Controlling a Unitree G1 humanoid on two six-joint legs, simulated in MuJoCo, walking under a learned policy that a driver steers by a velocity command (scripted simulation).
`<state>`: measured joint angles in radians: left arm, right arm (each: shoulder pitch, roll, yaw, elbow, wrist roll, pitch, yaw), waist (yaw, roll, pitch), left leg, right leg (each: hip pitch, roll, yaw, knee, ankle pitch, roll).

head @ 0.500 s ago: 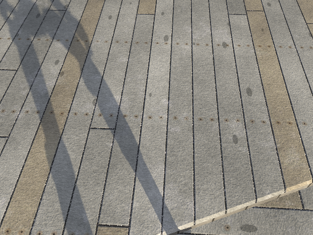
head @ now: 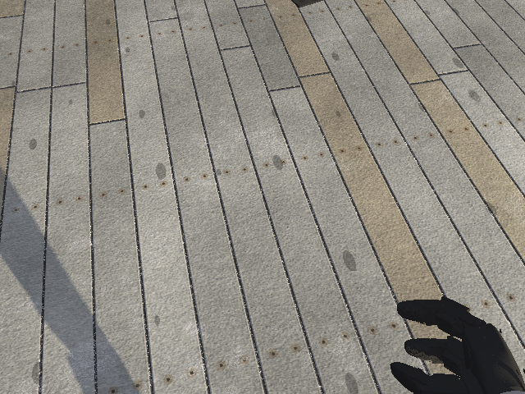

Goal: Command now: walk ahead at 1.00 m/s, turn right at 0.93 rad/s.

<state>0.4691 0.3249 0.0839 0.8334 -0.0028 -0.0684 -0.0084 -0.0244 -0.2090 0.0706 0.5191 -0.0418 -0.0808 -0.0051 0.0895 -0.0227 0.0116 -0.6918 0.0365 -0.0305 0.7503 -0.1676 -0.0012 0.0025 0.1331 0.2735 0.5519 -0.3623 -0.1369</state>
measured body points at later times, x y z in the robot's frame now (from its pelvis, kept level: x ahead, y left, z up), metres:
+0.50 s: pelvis +0.38 -0.03 +0.03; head +0.44 -0.06 +0.47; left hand +0.66 +0.14 -0.06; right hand +0.41 -0.35 -0.07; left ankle +0.34 +0.16 -0.56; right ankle +0.47 -0.12 -0.68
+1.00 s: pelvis +0.54 +0.00 +0.05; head +0.59 +0.02 +0.50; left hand +0.78 +0.23 -0.05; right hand +0.61 -0.31 -0.03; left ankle +0.58 +0.09 -0.68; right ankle +0.47 -0.13 -0.60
